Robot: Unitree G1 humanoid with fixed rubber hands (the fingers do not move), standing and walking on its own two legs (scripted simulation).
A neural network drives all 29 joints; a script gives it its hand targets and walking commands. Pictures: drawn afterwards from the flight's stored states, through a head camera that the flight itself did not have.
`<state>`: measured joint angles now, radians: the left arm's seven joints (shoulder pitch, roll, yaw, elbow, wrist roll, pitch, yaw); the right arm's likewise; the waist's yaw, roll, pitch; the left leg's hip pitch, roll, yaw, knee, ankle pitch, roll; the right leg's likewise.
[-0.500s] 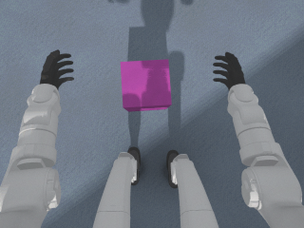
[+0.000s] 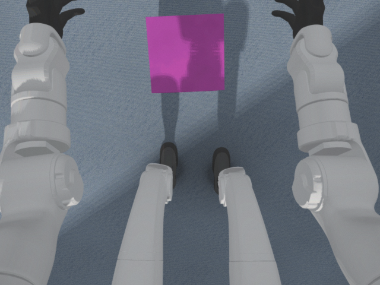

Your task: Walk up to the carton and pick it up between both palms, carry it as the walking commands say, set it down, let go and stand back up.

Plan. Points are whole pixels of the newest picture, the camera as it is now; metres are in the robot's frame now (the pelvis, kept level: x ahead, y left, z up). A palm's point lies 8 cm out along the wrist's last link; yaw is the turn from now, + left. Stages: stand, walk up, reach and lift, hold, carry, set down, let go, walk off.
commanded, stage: reach and lift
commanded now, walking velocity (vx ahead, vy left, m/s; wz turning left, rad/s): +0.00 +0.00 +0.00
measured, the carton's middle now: (186, 60) +0.51 +0.03 -0.55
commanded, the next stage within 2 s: none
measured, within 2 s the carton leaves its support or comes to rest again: neither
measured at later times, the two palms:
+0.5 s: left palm (99, 45) +0.50 +0.22 -0.27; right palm (267, 45) +0.51 -0.15 -0.28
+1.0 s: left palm (122, 54) +0.50 +0.21 -0.43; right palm (246, 53) +0.52 -0.14 -0.43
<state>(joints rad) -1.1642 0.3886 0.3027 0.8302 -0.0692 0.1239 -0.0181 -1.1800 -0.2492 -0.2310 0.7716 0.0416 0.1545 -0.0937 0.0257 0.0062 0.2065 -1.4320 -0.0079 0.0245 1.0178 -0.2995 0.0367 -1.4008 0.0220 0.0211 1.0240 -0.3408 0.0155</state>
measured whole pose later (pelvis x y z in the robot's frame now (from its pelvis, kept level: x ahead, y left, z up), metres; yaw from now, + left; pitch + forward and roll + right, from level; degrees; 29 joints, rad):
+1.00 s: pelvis -0.07 +0.00 -0.26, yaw +0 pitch +34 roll -2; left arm -1.63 0.41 0.23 1.10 -0.12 0.14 0.07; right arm -1.63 -0.35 -0.14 1.08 0.14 0.16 -0.16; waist 0.03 0.00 0.52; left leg -2.12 -0.01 0.02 2.06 -0.52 0.04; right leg -2.07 0.02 -0.01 2.08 -0.60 0.02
